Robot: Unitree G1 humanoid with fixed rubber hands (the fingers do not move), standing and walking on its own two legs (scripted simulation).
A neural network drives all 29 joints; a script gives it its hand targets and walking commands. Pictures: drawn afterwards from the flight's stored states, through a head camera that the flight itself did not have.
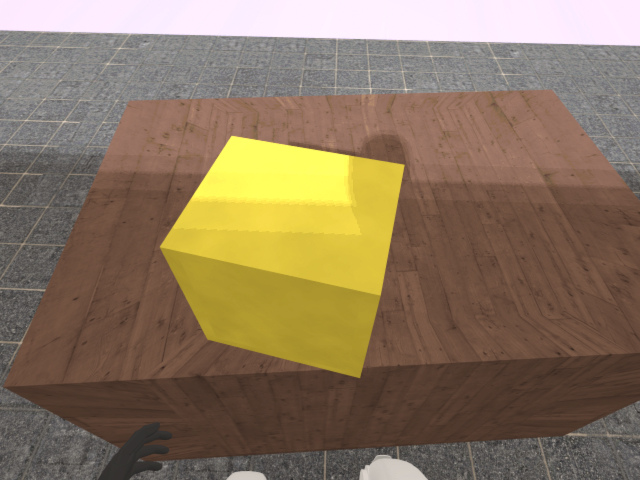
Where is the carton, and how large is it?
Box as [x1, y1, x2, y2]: [160, 136, 404, 377]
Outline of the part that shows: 231,136 160,246 207,339 359,377 380,295 404,165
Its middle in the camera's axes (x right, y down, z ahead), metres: -0.03 +0.02 +0.57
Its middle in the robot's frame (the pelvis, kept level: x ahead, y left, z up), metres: +0.41 +0.07 +0.01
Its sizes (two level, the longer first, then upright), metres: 0.248 0.209 0.241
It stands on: a pedestal, 0.61 m high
